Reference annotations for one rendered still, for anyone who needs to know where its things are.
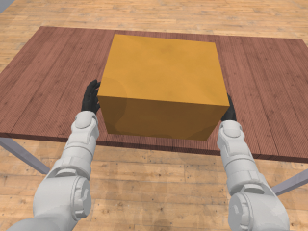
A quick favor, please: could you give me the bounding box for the carton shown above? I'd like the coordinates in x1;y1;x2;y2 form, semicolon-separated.
97;34;230;141

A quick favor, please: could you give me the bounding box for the right robot forearm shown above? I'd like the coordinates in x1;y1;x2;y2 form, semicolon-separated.
217;120;290;230

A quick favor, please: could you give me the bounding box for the robot left hand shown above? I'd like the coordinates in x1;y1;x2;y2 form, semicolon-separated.
81;79;101;115

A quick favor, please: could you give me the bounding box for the robot left upper arm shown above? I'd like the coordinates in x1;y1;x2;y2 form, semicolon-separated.
6;175;92;231

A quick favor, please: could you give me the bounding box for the left robot forearm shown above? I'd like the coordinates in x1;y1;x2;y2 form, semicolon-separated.
33;111;99;216

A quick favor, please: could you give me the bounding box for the robot right hand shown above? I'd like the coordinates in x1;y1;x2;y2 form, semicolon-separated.
221;93;237;122

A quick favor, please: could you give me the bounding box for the robot right upper arm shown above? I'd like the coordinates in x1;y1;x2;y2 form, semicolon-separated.
228;192;295;231

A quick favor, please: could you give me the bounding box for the table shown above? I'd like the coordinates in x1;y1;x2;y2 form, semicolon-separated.
0;26;308;196

